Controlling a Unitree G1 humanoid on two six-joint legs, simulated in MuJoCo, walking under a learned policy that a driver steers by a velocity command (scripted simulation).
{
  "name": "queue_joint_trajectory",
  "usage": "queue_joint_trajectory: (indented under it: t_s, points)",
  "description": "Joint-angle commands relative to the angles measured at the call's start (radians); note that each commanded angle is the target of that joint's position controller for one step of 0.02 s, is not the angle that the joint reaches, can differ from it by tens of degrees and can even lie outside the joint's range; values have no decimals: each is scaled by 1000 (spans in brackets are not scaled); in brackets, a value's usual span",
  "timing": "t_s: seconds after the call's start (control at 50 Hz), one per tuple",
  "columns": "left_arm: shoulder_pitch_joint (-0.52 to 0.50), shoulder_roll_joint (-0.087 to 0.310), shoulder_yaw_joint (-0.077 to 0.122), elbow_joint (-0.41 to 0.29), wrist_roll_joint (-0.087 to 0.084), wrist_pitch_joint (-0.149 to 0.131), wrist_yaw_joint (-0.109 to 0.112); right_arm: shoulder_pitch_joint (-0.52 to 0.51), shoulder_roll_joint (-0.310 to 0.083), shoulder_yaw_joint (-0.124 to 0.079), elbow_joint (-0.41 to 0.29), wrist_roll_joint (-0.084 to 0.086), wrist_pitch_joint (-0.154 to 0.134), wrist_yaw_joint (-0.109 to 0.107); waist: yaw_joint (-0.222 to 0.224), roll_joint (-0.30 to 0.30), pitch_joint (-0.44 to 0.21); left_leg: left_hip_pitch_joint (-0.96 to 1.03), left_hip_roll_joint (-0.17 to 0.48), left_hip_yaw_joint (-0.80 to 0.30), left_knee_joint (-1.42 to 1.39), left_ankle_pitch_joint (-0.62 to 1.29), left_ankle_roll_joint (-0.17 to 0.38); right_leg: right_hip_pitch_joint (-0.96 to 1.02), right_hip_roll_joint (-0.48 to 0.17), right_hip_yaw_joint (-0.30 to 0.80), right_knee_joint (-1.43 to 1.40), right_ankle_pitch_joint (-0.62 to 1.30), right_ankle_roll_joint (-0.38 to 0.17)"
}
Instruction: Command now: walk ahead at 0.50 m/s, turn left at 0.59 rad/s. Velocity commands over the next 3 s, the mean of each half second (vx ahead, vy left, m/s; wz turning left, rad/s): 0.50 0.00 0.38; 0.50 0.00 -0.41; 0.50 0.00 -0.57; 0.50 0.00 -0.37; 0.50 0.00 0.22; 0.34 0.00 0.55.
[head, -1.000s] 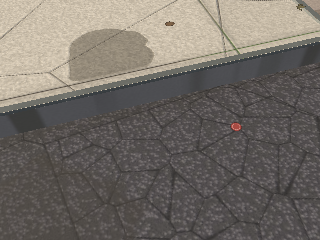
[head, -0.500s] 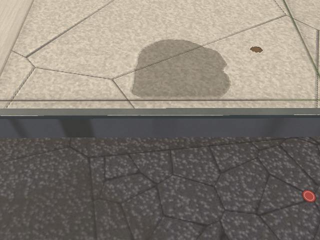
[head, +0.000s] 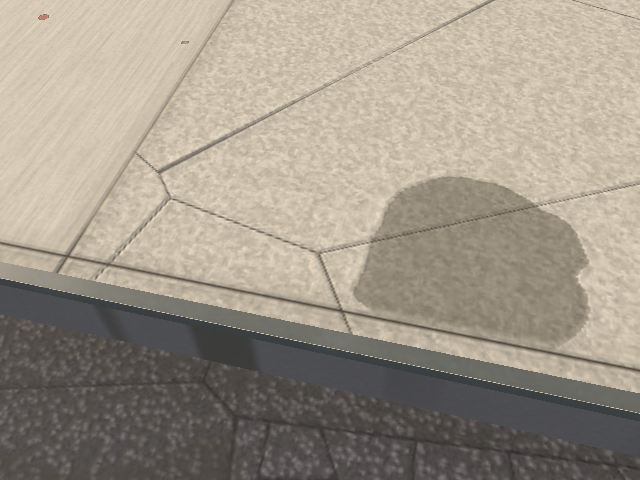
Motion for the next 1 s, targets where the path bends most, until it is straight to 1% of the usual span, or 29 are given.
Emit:
queue_joint_trajectory:
  t_s: [0.02, 0.1, 0.22, 0.28, 0.32, 0.34, 0.36, 0.38, 0.4, 0.42, 0.44, 0.46, 0.48, 0.5, 0.52, 0.6, 0.68, 0.7, 0.74, 0.78, 0.8, 0.82, 0.86, 0.9, 0.92, 0.94, 0.96, 0.98, 1.0]
  points:
    - [102, 113, 32, -13, -15, -18, 1, -21, -65, -8, -72, -15, 10, 24, 47, -158, -45, -227, 94, -10, 29, 65, -17, 254, -263, 261, -276, 72, -107]
    - [151, 124, 41, 22, -29, -41, -7, -110, -37, 5, -106, -12, 21, 38, 50, -143, -27, -309, 117, 7, -38, 149, -32, 291, -278, 131, -316, 224, -132]
    - [183, 139, 47, 55, -28, -36, -6, -286, -1, 31, -156, -6, 11, 63, 77, -143, 27, -252, 131, 92, -330, 325, -27, 278, -248, -59, -337, 254, -100]
    - [224, 159, 50, 78, -29, -24, 2, -344, -2, 36, -174, -16, 10, 64, 90, -134, 47, -177, 108, 140, -447, 264, 2, 298, -265, -95, -305, 330, -83]
    - [259, 174, 48, 108, -30, -10, 1, -323, -3, 36, -165, -26, 5, 51, 76, -138, 35, -89, 61, 155, -509, 186, 37, 332, -280, -99, -229, 536, -82]
    - [261, 182, 45, 119, -31, -4, 0, -258, -12, 30, -143, -30, -3, 41, 41, -134, -3, 1, 28, 163, -554, 170, 58, 348, -276, -109, -127, 691, -81]
    - [253, 175, 37, 124, -38, 1, 0, -113, -25, 22, -91, -41, -16, 30, -35, -95, -83, 193, -2, 172, -635, 229, 81, 308, -244, -139, 49, 743, -65]
    - [245, 138, 20, 101, -43, -1, -2, 53, -79, 6, -46, -61, -28, 14, -104, -31, -209, 462, 135, 40, -639, 232, 113, 144, -202, -135, 285, 496, -45]
    - [319, 14, -12, 46, -64, -2, -21, 112, -215, -22, -41, -60, -29, -4, -77, 254, -367, 787, 502, -441, -691, 306, 244, -233, -27, -135, 664, -308, 4]
    - [233, 142, 26, 61, -45, 12, -3, 128, -221, -32, -44, -16, -21, -21, -117, 104, -368, 703, 504, -507, -756, 387, 233, -290, -1, 47, 786, -356, -12]
    - [173, 137, 31, 47, -55, 11, -6, 53, -176, -16, -32, -6, -23, -26, -77, 66, -223, 578, 449, -319, -765, 440, 197, -309, -42, 103, 773, -266, -31]
    - [175, 112, 23, 62, -57, 8, -11, -9, -101, 7, -23, -3, -30, -23, -29, 45, -116, 446, 398, -211, -806, 463, 153, -285, -78, 92, 692, -203, -36]
    - [187, 99, 25, 84, -47, 18, -11, -56, -56, 22, -25, -1, -40, -23, 3, 46, -65, 364, 358, -134, -841, 498, 110, -242, -92, 89, 641, -169, -31]
    - [230, 88, 24, 108, -32, 33, -13, -87, -28, 33, -22, 5, -47, -25, 36, 74, -48, 294, 329, -68, -871, 510, 87, -183, -96, 84, 621, -145, -20]
    - [250, 76, 25, 125, -25, 45, -17, -85, -18, 37, -17, 5, -57, -24, 43, 77, -52, 260, 318, -32, -890, 537, 82, -144, -86, 77, 624, -124, -15]
    - [166, 43, 28, 112, -17, 57, -35, -57, -33, 30, 21, 10, -84, -30, 50, 51, -10, 266, 308, 73, -959, 529, 90, -241, -89, 64, 605, -8, 1]
    - [21, 34, 23, 67, -15, 55, -44, -23, -30, 31, 50, 9, -83, -38, 25, 27, 37, 298, 299, 163, -971, 532, 94, -319, -99, 49, 467, 96, 22]
    - [37, 10, 15, 73, -11, 64, -39, 8, -25, 29, 62, 4, -81, -39, 26, 71, 7, 326, 309, 178, -952, 517, 106, -304, -91, 7, 506, 70, 18]
    - [-24, 18, 13, 48, -6, 71, -37, 41, -18, 32, 78, 2, -77, -43, 9, 40, 41, 353, 326, 194, -937, 549, 120, -342, -98, -7, 488, 53, 5]
    - [-85, 10, 11, 22, 1, 69, -31, 108, -31, 28, 109, -13, -68, -49, -6, 26, 63, 480, 375, 176, -910, 647, 133, -475, -103, -9, 574, -28, -29]
    - [-117, -1, 12, 3, 5, 75, -20, 169, -37, 25, 129, -23, -62, -52, -30, 44, 61, 605, 408, 150, -876, 704, 144, -613, -98, -23, 721, -135, -49]
    - [-153, -6, 13, -19, 1, 77, -7, 218, -44, 21, 152, -33, -56, -55, -45, 45, 72, 720, 441, 121, -862, 697, 153, -778, -109, 8, 860, -226, -67]
    - [-250, -20, 21, -67, -27, 82, 30, 310, -54, 11, 191, -59, -51, -55, -84, 27, 110, 899, 535, 36, -860, 643, 199, -1148, -78, 82, 1355, -446, -100]
    - [-335, -56, 4, -119, -57, 72, 58, 308, -26, 25, 217, -72, -58, -47, -58, -37, 180, 912, 539, 70, -880, 569, 168, -1369, -55, 129, 1600, -589, -136]
    - [-415, -78, -13, -167, -61, 66, 60, 305, -3, 38, 230, -73, -67, -40, -52, -47, 219, 869, 511, 116, -905, 542, 130, -1417, -49, 108, 1616, -639, -148]
    - [-479, -82, -23, -211, -53, 62, 59, 295, 10, 46, 238, -64, -75, -34, -46, -54, 243, 823, 480, 161, -932, 513, 90, -1426, -58, 75, 1566, -658, -151]
    - [-548, -106, -44, -264, -47, 59, 51, 291, 17, 57, 250, -49, -80, -39, -37, -56, 258, 748, 452, 221, -989, 488, 51, -1396, -68, 4, 1477, -663, -146]
    - [-619, -153, -79, -328, -48, 56, 32, 253, 37, 68, 268, -30, -71, -43, -3, -51, 287, 574, 377, 301, -1056, 500, 18, -1272, -91, -76, 1312, -673, -145]
    - [-581, -167, -95, -341, -44, 52, 12, 238, 39, 72, 266, -20, -64, -55, 20, -59, 240, 436, 323, 358, -1102, 597, 29, -1033, -73, -166, 1167, -578, -135]
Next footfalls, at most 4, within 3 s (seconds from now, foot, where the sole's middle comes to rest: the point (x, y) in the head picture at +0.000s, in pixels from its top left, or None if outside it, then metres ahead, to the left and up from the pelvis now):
0.38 left None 0.31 0.16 -0.77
1.06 right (360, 301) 0.79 -0.06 -0.61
1.58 left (338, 178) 1.16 -0.03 -0.61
2.04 right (483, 140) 1.28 -0.42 -0.61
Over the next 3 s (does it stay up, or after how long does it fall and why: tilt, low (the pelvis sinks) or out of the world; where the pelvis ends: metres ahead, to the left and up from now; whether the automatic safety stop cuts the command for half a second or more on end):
stays up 1.66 -0.42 0.16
